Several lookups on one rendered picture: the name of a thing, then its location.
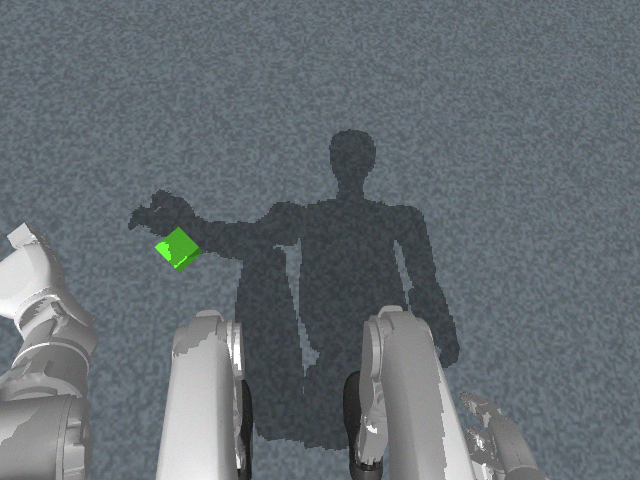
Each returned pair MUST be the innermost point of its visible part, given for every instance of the small box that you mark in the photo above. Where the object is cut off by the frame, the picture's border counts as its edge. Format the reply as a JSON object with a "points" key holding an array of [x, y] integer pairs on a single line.
{"points": [[178, 249]]}

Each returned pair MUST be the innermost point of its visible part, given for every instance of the right robot foot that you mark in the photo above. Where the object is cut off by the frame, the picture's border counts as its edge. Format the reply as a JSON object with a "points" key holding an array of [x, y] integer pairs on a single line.
{"points": [[352, 416]]}

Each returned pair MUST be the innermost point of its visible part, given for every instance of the left robot foot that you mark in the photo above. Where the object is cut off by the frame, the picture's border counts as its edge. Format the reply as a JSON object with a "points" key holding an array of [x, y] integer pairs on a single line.
{"points": [[244, 473]]}

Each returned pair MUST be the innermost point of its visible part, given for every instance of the left robot hand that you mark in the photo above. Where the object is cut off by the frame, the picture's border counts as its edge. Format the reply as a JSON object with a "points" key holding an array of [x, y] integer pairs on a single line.
{"points": [[31, 269]]}

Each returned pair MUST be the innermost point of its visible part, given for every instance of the left robot arm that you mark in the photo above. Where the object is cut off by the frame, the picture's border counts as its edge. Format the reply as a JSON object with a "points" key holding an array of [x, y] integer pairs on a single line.
{"points": [[45, 432]]}

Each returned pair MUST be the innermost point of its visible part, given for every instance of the right robot hand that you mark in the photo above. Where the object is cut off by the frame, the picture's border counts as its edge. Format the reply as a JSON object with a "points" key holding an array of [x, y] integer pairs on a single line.
{"points": [[503, 447]]}

